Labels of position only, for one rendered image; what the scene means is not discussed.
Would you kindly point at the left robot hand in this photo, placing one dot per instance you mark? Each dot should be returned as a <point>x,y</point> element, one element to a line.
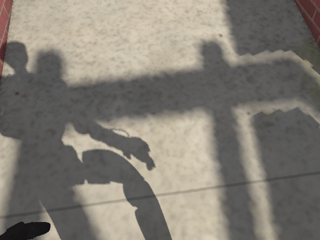
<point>26,231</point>

